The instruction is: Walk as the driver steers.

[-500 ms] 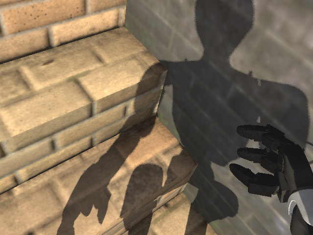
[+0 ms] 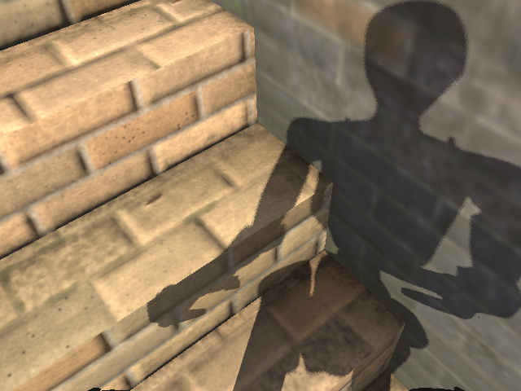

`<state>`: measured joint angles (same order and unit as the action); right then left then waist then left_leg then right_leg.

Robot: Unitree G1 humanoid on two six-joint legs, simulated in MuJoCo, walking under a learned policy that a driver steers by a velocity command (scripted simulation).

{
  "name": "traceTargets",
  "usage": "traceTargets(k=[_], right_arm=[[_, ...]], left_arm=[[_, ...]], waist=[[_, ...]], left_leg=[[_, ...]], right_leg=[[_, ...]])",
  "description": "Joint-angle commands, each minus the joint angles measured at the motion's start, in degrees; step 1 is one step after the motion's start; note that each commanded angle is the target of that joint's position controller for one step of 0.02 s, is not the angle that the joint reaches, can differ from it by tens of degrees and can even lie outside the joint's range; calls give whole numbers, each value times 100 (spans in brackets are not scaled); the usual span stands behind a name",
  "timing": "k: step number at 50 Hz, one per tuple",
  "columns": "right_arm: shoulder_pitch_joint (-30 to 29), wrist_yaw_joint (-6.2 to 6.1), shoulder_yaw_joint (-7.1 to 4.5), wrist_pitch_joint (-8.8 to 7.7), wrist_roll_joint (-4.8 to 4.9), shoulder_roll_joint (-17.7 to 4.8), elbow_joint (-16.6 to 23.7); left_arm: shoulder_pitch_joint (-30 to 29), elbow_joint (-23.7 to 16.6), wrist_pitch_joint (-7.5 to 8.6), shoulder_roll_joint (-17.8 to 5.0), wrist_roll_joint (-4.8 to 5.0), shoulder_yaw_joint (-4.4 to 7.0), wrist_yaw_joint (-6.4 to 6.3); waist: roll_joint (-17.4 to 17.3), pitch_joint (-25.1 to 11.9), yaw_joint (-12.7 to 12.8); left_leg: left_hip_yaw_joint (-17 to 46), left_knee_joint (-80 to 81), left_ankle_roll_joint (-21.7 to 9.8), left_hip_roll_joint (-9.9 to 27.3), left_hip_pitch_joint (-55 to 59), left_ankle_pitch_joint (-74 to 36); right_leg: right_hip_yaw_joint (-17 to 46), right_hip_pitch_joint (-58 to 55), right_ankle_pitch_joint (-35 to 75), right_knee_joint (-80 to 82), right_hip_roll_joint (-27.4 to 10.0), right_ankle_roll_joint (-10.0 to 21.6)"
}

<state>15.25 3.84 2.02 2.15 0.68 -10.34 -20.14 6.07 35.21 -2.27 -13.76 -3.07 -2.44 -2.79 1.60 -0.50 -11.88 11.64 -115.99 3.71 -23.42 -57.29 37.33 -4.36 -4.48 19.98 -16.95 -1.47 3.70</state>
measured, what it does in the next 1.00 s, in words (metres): goes down, backwards, turning left: left foot 0.19 m higher, then right foot 0.23 m lower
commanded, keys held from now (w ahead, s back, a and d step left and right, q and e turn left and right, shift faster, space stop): w+q+shift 0.62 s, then w+e+shift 0.38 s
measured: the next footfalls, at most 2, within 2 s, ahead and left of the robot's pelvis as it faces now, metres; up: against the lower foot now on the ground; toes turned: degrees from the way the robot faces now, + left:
left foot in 0.12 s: +0.14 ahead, +0.08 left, +0.19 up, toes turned -6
right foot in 0.38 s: -0.03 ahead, -0.17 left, -0.04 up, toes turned +23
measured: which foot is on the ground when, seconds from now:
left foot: up 0.00-0.10, down 0.12-0.24, up 0.26-0.48, down 0.50-0.78, up 0.80-1.00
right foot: down 0.00-0.08, up 0.10-0.36, down 0.38-0.50, up 0.52-0.86, down 0.88-0.98, up 1.00-1.00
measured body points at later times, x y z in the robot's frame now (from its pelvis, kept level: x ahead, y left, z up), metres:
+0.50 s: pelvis -0.22 -0.08 -0.11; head -0.31 -0.11 +0.33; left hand -0.17 +0.19 -0.16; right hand +0.06 -0.19 -0.14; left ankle -0.28 +0.01 -0.78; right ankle -0.08 -0.19 -0.79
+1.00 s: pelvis -0.59 -0.28 -0.43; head -0.61 -0.35 +0.02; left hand -0.70 -0.08 -0.51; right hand -0.26 -0.15 -0.36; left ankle -0.68 -0.21 -1.04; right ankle -0.39 -0.27 -1.02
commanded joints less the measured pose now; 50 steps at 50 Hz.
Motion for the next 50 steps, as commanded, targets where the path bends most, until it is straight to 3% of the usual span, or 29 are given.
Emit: traceTargets(k=[1,3,4,5,7,10,12,13,14,15,16,19,20,23,25,26,27,29,30,32,36,38,42,44,45,46,47,48,50], right_arm=[[2505,238,-323,-166,-168,-1458,-45],[661,251,-174,-79,-406,-1353,-412],[109,243,-55,-205,-819,-1209,-350],[-172,226,-207,-284,-435,-1474,-470],[-539,76,-122,-371,-695,-1303,307],[-3158,-69,41,-367,-302,-505,1494],[-2371,-94,-133,-187,-108,-589,1281],[-136,-72,-234,5,12,-554,579],[1298,-77,-476,142,-207,-1168,156],[1696,-111,-562,223,-247,-1385,26],[2395,-463,-552,-26,155,-1347,-656],[-252,-788,-221,-273,130,-868,-293],[-451,-776,106,-364,488,-282,-5],[-1670,-578,228,-307,703,-550,-362],[-1543,-254,323,-609,536,-294,-916],[-1312,-67,311,-829,187,-386,-904],[-827,-126,156,-856,-55,-770,-1187],[-590,-357,-291,-827,-441,-1946,-775],[-966,-407,-168,-810,-410,-1748,-817],[-1438,-708,-148,-1071,-67,-1567,-424],[-3210,-826,230,-1322,-249,-560,271],[-3235,-825,213,-1343,-206,-388,382],[-2279,-826,36,-1077,210,-372,21],[-2002,-814,104,-957,-89,-96,54],[-1587,-737,208,-796,-280,163,-49],[-2032,-685,205,-663,-145,-40,180],[-2089,-1011,-281,-475,197,-998,-61],[-1856,-1167,-344,-287,131,-1095,-299],[-1380,-767,20,-244,-265,45,-813]], left_arm=[[-2140,-729,245,-1886,-347,503,-250],[298,-205,77,-1834,-17,651,-561],[1521,-106,31,-1220,766,604,-724],[1956,342,266,-732,770,467,-539],[715,59,454,-386,674,314,190],[3980,952,147,-815,-80,272,127],[3845,1301,53,-353,-195,103,167],[1097,527,237,128,155,12,120],[-1190,-333,450,462,227,-205,49],[-1360,-544,511,327,302,-134,-51],[-1912,-1117,604,80,25,-130,264],[25,-1115,629,-241,-442,-133,351],[-614,-1327,918,-1776,-233,247,270],[124,-1133,852,-1113,11,44,159],[698,-992,723,-904,396,103,221],[759,-1098,656,-834,361,191,307],[898,-1243,751,-829,307,218,407],[1323,-1259,834,-960,149,141,387],[624,-1500,673,-630,154,50,293],[898,-2062,346,-414,-44,-98,357],[3452,-925,192,-563,-75,-61,430],[3241,-638,304,-728,-299,-109,442],[951,-1039,538,521,-262,-604,1032],[868,-1235,724,411,-355,-616,1032],[684,-1151,714,9,-598,-515,897],[381,-1421,617,-861,-359,-169,682],[-101,-1948,332,-489,-406,-189,706],[-270,-2095,100,-149,-456,-209,581],[1020,-1599,-229,-401,90,194,499]], waist=[[1057,-1273,-1873],[-126,-1659,30],[-1041,-1954,432],[-3372,-2973,691],[-2151,-2538,444],[-2044,-637,2324],[-281,-147,1797],[2249,-270,370],[1718,-239,-853],[1150,-860,-983],[1631,-997,-540],[-559,797,961],[1256,644,593],[27,832,1808],[-1019,1066,2254],[-1941,960,1965],[-2263,-191,1956],[-586,-2473,1406],[-446,-1123,1497],[-79,-740,1892],[-175,-718,3157],[173,-597,2966],[777,119,1453],[106,-649,1232],[1048,-594,878],[2635,-325,1305],[2487,159,1661],[1805,251,1795],[-971,373,2031]], left_leg=[[-1142,1978,-222,1503,2190,206],[-2247,4232,-752,654,2922,-225],[-397,5555,-1946,837,4693,702],[2163,6845,-2554,1958,5723,-8],[4361,9020,-1949,1997,2813,2662],[545,8558,660,466,-3272,-142],[-568,6104,935,116,-1727,-251],[-937,2084,640,-161,675,-666],[-405,-45,531,412,2091,-1268],[-302,-1115,454,619,2448,-1345],[-147,-877,492,668,1867,-1115],[-1201,551,302,685,461,-1590],[-1016,1484,441,2293,1599,-2510],[-2292,6557,283,2260,3081,-3090],[-2009,8813,108,2544,3458,-2402],[-1446,8513,-200,2603,3234,-2496],[-1270,7615,-609,2682,3529,-4553],[1251,7470,-1287,3586,3912,-3924],[-196,7570,-895,3194,3374,-4215],[1435,7835,-856,3794,2070,-1206],[511,8134,131,3169,1090,-411],[-991,7183,1004,2529,2160,-1242],[-1959,567,1235,1684,1352,-460],[-1906,123,1142,1501,2533,-1198],[-2080,568,1137,1469,3068,-1687],[-2376,1065,1155,1595,4638,-2099],[-2282,1744,1081,1584,4926,-2397],[-2105,2971,783,1692,4978,-2922],[-2057,8464,145,2252,4725,-6009]], right_leg=[[-492,57,8804,-1591,-646,-228],[-206,-41,9460,-2055,-1199,-96],[459,2117,7427,-4217,-25,-1230],[1331,3208,-1592,-6699,157,-317],[1481,2378,-3554,-7936,1172,571],[398,-2179,-5436,-5650,1531,786],[100,-809,-4060,-1964,631,619],[1243,1121,-2306,-338,-404,659],[1054,3053,-2129,-264,-508,494],[900,2767,-2034,-447,-628,645],[689,2683,-2868,116,-765,918],[476,3292,-4755,-505,-891,869],[1936,4711,-6957,584,-2443,914],[913,5338,-7772,-1028,-1503,310],[-79,4773,-6880,-3969,-881,125],[-516,4613,-6800,-6472,-297,-8],[-510,4835,-6773,-8610,-28,-117],[700,4959,-5056,-10251,-352,-364],[288,5331,-5353,-10237,-473,-293],[1159,4623,-5405,-9096,-643,-306],[558,3159,-5144,-7299,-335,-272],[434,3581,-5532,-4772,-663,366],[1002,4543,-3855,-2925,-1079,1183],[1003,4916,-3696,-2879,-829,874],[676,5543,-3770,-2369,-237,737],[1803,7342,-4830,-1347,-283,1084],[1233,7440,-4213,-2494,-188,1372],[1242,7384,-4214,-3962,-6,1309],[588,6460,-6935,-8156,979,236]])
Velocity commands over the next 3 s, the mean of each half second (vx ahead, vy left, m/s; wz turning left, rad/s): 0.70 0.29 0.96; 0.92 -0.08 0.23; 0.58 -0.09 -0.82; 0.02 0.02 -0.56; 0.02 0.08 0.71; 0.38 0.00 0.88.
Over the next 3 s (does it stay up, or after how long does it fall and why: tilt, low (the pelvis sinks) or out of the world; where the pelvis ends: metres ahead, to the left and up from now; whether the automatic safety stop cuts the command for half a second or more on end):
stays up -1.60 -0.98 -1.14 its command is cut before an obstacle after 0.9 s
